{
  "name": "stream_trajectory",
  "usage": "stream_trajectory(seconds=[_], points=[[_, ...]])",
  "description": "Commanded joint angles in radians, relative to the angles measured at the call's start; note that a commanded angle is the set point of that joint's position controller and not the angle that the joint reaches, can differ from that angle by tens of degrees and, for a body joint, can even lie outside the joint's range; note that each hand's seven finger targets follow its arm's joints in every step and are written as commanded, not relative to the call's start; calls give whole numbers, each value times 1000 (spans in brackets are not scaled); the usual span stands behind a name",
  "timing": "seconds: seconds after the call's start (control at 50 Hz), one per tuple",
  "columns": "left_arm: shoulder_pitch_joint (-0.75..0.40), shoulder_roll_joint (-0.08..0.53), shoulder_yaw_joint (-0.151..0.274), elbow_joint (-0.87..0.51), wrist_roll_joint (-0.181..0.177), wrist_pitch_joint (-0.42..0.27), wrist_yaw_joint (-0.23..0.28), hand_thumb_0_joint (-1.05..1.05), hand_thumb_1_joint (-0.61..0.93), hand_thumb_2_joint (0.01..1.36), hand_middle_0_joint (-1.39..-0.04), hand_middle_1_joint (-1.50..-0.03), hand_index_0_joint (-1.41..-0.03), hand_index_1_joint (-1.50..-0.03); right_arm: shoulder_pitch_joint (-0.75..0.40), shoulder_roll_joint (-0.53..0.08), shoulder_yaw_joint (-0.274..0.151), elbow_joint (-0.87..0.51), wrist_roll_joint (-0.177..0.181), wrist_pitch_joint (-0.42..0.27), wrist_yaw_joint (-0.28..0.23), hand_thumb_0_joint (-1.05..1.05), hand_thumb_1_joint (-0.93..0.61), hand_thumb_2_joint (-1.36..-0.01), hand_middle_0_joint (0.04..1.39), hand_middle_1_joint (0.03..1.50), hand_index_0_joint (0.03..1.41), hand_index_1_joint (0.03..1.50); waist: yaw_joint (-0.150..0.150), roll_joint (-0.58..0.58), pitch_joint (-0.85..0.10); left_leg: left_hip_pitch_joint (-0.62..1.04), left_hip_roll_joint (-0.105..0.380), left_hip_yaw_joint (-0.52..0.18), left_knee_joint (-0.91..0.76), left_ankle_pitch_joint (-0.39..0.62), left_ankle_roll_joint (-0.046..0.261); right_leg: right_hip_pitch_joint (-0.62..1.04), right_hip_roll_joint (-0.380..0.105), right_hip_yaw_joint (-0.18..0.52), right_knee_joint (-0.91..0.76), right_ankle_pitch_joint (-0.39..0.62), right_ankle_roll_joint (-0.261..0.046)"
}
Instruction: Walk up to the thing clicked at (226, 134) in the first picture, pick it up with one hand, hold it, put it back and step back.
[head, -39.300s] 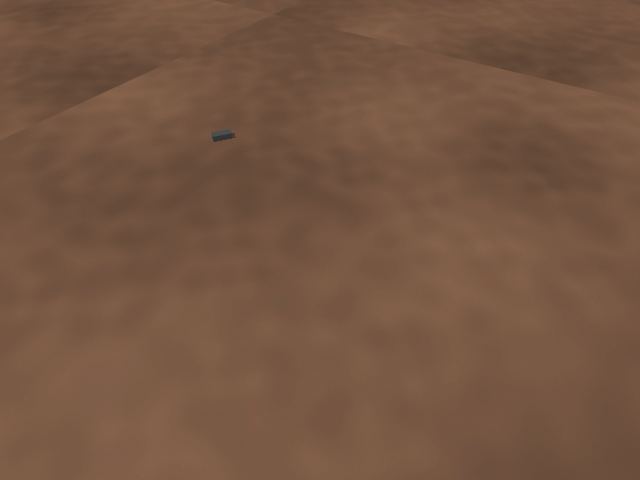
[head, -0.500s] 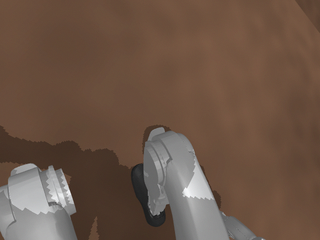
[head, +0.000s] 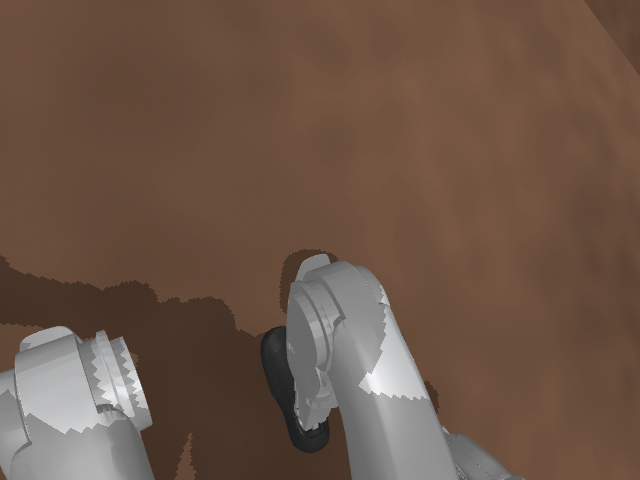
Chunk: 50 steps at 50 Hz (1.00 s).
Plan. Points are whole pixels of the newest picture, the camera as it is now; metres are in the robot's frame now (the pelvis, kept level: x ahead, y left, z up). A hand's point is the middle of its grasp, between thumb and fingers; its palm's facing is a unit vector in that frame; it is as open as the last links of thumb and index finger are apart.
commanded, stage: withdraw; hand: left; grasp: from above
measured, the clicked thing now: out of the picture +0.43 +0.38 -0.28
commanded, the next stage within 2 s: home in 1.00 s
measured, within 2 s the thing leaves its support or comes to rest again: neither
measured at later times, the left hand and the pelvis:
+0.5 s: hand out of the picture +0.44 +0.41 -0.10, palm faces -0.33 -0.08 -0.94, open 13.8 cm; pelvis +0.01 +0.00 +0.03, yaw +3 degrees
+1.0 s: hand out of the picture +0.41 +0.37 -0.13, palm faces -0.43 -0.11 -0.90, open 13.5 cm; pelvis -0.01 -0.01 +0.02, yaw +6 degrees
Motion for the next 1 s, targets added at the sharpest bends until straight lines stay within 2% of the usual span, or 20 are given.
stream_trajectory(seconds=[0.0, 0.1, 0.16, 0.22, 0.24, 0.28, 0.3, 0.32, 0.36, 0.42, 0.44, 0.46, 0.48, 0.54, 0.62, 0.72, 0.8, 0.88, 0.96, 0.98], points=[[-216, 238, 2, -124, -10, -5, 30, 0, -456, 933, -113, -954, -114, -952, 151, -335, -107, 11, 3, -4, -4, 0, -883, -895, 201, 301, 201, 301, -42, 574, -619, 532, 40, 106, -304, 258, -6, 301, 25, -152, -151, 249, -86], [-234, 289, 28, -176, -7, -14, 21, 0, -465, 947, -113, -969, -120, -961, 156, -329, -102, 14, 8, 0, -4, 0, -901, -899, 201, 300, 201, 300, -35, 599, -628, 530, 38, 115, -301, 263, -3, 316, 21, -146, -153, 248, -87], [-239, 323, 69, -241, -4, -12, 15, 0, -473, 953, -112, -974, -118, -967, 159, -333, -128, 13, 13, 12, -13, 0, -902, -901, 201, 300, 201, 300, -6, 628, -681, 541, 35, 124, -317, 238, -4, 316, 20, -140, -163, 225, -93], [-246, 277, 49, -351, -10, 0, -11, 0, -477, 961, -106, -971, -109, -967, 156, -323, -152, 1, 18, 15, -6, 0, -901, -901, 201, 300, 201, 300, 12, 699, -728, 600, 33, 121, -347, 256, -16, 280, 12, -140, -152, 233, -96], [-213, 319, 91, -382, -7, 13, -17, 0, -497, 976, -91, -984, -93, -981, 179, -323, -171, 14, 23, 20, -6, 0, -901, -901, 201, 300, 201, 300, 38, 726, -776, 633, 34, 126, -350, 279, -19, 292, 12, -132, -156, 243, -100], [-191, 260, 94, -505, -38, 32, -43, 0, -470, 955, -117, -951, -116, -951, 171, -304, -204, -7, 44, 36, -6, 0, -900, -902, 201, 301, 201, 301, 90, 792, -889, 703, 28, 129, -388, 336, -29, 285, 3, -124, -152, 268, -109], [-184, 179, 43, -536, -55, 45, -67, 0, -466, 953, -123, -945, -121, -946, 175, -286, -213, 3, 52, 46, -1, 0, -901, -902, 201, 301, 201, 301, 93, 813, -896, 702, 26, 136, -402, 348, -31, 271, 2, -120, -152, 276, -112], [-174, 136, 19, -535, -60, 60, -93, 0, -476, 959, -112, -950, -110, -951, 185, -275, -222, 12, 61, 56, 3, 0, -900, -902, 201, 300, 200, 300, 93, 801, -878, 675, 23, 148, -405, 332, -25, 251, 2, -112, -165, 266, -113], [-172, 124, 9, -518, -63, 97, -143, 0, -489, 975, -90, -976, -90, -974, 211, -273, -245, 19, 85, 81, 3, 0, -896, -900, 200, 300, 200, 300, 97, 723, -844, 616, 17, 165, -408, 322, -13, 232, 1, -93, -195, 257, -111], [-155, 32, -32, -482, -100, 132, -224, 0, -483, 974, -98, -978, -98, -977, 230, -271, -272, -12, 113, 114, -2, 0, -897, -901, 200, 300, 200, 300, 75, 578, -782, 554, 14, 159, -438, 274, 6, 237, -5, -77, -243, 232, -108], [-210, -9, -59, -518, -120, 132, -255, 0, -476, 970, -102, -980, -104, -978, 243, -265, -272, -13, 122, 124, -7, 0, -897, -901, 200, 300, 200, 300, 61, 541, -760, 528, 11, 157, -452, 238, 14, 249, -8, -73, -265, 215, -106], [-184, -12, -60, -508, -127, 136, -286, 0, -480, 973, -105, -980, -105, -980, 246, -267, -282, -16, 131, 135, -12, 0, -899, -901, 200, 300, 200, 300, 63, 501, -751, 528, 7, 155, -466, 225, 19, 269, -9, -68, -276, 208, -107], [-220, -47, -100, -521, -140, 132, -322, 0, -489, 981, -109, -981, -105, -985, 257, -246, -278, 0, 141, 147, -18, 0, -903, -903, 200, 300, 200, 300, 57, 471, -730, 490, 1, 159, -481, 175, 26, 273, -5, -63, -290, 171, -108], [-214, -28, -103, -533, -169, 113, -418, 0, -510, 999, -104, -1001, -97, -1009, 264, -243, -290, -26, 151, 171, -49, 0, -905, -904, 200, 300, 200, 300, 54, 371, -691, 443, -9, 172, -493, 106, 38, 329, -14, -44, -344, 100, -104], [-189, 10, -79, -556, -173, 62, -468, 0, -461, 966, -139, -957, -132, -965, 261, -226, -281, -38, 161, 200, -94, 0, -901, -902, 200, 300, 200, 300, 84, 335, -710, 446, -16, 189, -484, 121, 36, 353, -25, -24, -363, 89, -109], [-192, 78, -13, -568, -144, -42, -445, 0, -446, 952, -155, -930, -147, -939, 246, -208, -255, -42, 155, 225, -120, 0, -900, -901, 200, 300, 200, 300, 104, 338, -771, 441, -18, 213, -441, 185, 39, 384, -26, -17, -347, 137, -103], [-215, 102, 5, -533, -92, -104, -362, 0, -448, 948, -147, -936, -144, -940, 225, -211, -235, -38, 138, 240, -132, 0, -898, -899, 200, 300, 200, 300, 113, 404, -778, 470, -15, 219, -434, 168, 30, 330, -18, -29, -321, 112, -111], [-309, 133, 17, -531, -30, -129, -268, 0, -430, 929, -151, -923, -153, -921, 236, -226, -233, -18, 117, 236, -132, 0, -897, -897, 200, 300, 200, 300, 90, 513, -796, 554, -13, 211, -431, 161, 15, 263, -20, -53, -285, 105, -115], [-332, 139, 25, -551, -10, -112, -191, 0, -379, 885, -181, -893, -189, -883, 238, -228, -253, -4, 105, 219, -132, 0, -894, -895, 200, 300, 200, 300, 86, 569, -853, 604, -6, 209, -431, 153, 10, 240, -20, -56, -259, 110, -113], [-345, 168, 56, -579, -7, -102, -171, 0, -375, 880, -187, -883, -194, -875, 245, -234, -259, 3, 103, 215, -133, 0, -896, -896, 200, 300, 200, 300, 95, 584, -888, 613, -9, 214, -430, 169, 12, 247, -23, -57, -258, 127, -110]])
